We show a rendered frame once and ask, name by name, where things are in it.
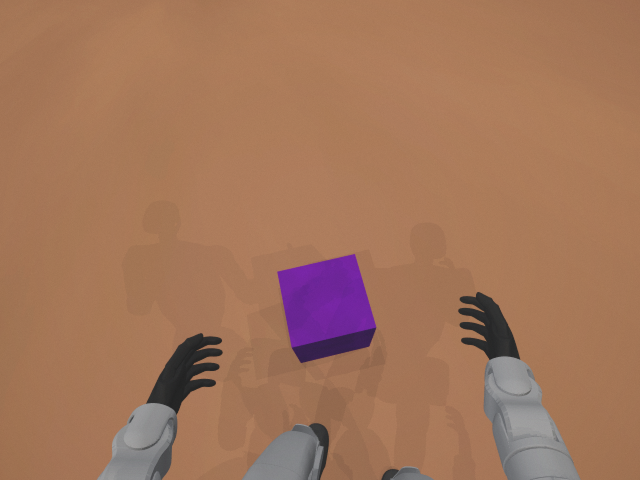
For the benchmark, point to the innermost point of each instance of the left robot hand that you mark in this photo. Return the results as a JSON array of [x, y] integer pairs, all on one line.
[[173, 384]]

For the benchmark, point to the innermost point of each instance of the robot left thigh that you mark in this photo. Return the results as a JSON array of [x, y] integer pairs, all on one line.
[[292, 455]]

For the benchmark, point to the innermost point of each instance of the carton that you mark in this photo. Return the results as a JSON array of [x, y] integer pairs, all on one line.
[[327, 308]]

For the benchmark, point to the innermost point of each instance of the right robot hand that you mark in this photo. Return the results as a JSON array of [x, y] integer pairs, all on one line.
[[499, 338]]

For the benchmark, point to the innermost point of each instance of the robot right forearm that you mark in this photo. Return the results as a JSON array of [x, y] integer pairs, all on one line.
[[528, 441]]

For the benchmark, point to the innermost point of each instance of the robot left forearm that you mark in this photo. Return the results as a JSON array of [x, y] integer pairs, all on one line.
[[142, 449]]

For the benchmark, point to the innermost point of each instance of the robot left shin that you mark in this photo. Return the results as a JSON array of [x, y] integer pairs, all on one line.
[[305, 429]]

